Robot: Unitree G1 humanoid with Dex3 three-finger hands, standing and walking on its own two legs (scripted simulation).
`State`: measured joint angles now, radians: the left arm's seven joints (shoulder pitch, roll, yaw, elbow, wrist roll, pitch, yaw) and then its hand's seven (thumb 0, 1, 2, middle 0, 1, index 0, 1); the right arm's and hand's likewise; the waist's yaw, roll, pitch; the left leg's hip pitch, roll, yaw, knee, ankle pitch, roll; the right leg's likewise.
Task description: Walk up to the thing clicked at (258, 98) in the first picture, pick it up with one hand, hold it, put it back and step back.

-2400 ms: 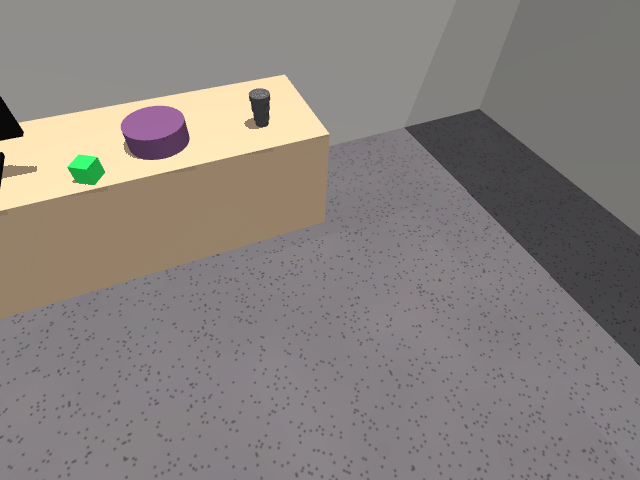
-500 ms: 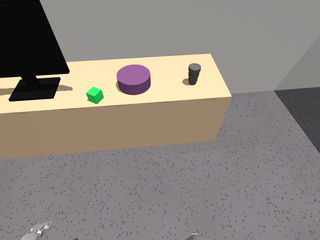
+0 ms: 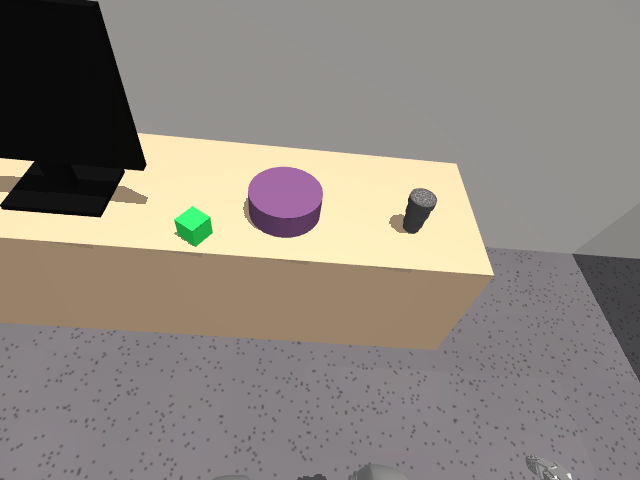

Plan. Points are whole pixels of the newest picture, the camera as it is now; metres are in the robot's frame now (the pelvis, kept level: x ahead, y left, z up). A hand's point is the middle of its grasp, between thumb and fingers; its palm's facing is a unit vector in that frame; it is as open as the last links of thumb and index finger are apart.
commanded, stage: walk up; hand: right
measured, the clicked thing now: (417, 213) +0.80 -0.25 -0.25
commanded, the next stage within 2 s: none
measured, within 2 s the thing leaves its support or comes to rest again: neither
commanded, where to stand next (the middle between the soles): +0.34 -0.07 m, yaw +2 degrees
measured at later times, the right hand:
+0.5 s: hand (546, 434) +0.23 -0.35 -0.14, palm faces -0.11 +0.93 -0.36, open 7.4 cm
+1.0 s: hand (524, 355) +0.37 -0.37 -0.16, palm faces -0.05 +0.92 -0.38, open 7.4 cm
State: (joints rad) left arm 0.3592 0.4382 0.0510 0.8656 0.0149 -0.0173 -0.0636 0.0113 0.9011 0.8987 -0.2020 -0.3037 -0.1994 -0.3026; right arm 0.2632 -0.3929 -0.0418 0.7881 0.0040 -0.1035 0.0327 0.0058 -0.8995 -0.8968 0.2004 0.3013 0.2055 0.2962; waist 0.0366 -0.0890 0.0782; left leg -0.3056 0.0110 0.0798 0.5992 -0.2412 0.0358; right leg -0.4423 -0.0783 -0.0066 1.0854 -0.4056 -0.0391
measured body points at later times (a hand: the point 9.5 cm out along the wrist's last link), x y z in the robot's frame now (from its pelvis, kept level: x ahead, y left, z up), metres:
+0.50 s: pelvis +0.16 -0.08 +0.01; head +0.18 -0.09 +0.46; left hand +0.20 +0.25 -0.09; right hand +0.24 -0.40 -0.11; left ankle +0.24 +0.06 -0.69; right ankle +0.18 -0.20 -0.72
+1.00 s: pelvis +0.27 -0.10 -0.02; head +0.29 -0.11 +0.43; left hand +0.33 +0.22 -0.13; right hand +0.37 -0.42 -0.13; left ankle +0.29 +0.04 -0.72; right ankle +0.33 -0.23 -0.73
